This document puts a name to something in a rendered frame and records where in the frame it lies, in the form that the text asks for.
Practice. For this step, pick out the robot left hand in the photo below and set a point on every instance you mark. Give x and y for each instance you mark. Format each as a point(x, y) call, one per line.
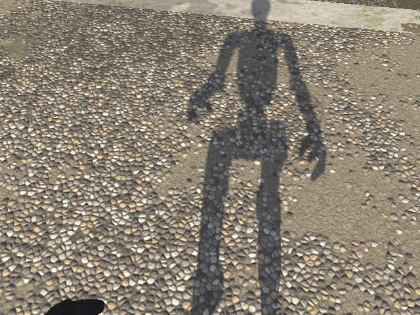
point(80, 307)

